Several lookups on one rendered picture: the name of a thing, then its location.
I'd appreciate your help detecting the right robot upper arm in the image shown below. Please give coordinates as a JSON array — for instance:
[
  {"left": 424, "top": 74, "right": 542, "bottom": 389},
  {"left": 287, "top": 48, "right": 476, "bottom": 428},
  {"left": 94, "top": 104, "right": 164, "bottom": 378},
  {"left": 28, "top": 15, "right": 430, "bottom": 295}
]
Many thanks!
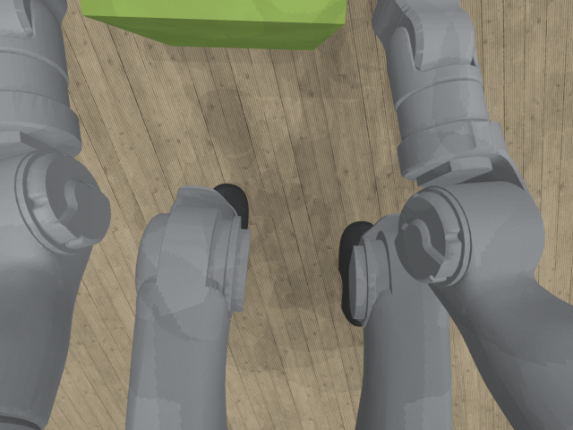
[{"left": 395, "top": 181, "right": 573, "bottom": 430}]

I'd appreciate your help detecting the left robot upper arm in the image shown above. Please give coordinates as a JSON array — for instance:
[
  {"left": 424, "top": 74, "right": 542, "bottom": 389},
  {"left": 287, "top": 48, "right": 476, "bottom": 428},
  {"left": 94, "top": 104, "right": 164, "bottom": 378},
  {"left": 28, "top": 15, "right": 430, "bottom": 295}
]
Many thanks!
[{"left": 0, "top": 150, "right": 111, "bottom": 430}]

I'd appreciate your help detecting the carton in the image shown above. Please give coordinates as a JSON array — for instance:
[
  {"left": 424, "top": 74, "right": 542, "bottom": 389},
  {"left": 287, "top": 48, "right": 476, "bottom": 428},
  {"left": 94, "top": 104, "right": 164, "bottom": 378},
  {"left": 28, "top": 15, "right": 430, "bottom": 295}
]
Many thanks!
[{"left": 80, "top": 0, "right": 346, "bottom": 50}]

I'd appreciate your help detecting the left robot forearm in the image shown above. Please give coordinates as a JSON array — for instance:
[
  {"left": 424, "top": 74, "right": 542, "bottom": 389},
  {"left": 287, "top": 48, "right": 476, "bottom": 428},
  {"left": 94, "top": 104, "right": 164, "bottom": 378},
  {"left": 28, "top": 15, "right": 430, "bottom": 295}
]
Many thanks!
[{"left": 0, "top": 0, "right": 82, "bottom": 159}]

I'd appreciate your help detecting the robot left shin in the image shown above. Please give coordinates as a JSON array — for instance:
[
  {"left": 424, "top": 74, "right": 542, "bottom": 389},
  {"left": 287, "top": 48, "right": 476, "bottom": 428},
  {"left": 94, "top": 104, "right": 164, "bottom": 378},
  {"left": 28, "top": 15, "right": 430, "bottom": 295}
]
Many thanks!
[{"left": 135, "top": 185, "right": 237, "bottom": 293}]

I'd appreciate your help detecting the right robot forearm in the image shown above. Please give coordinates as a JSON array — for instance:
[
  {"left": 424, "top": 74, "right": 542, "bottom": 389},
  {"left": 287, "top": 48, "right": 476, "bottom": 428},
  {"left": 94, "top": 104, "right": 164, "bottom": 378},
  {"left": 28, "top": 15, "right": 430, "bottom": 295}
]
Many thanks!
[{"left": 372, "top": 0, "right": 545, "bottom": 236}]

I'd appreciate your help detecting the robot right foot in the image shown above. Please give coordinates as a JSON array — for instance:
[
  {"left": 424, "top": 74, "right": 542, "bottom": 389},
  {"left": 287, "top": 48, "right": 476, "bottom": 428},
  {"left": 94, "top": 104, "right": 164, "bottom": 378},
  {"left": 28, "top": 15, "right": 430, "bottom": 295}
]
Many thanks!
[{"left": 338, "top": 221, "right": 373, "bottom": 327}]

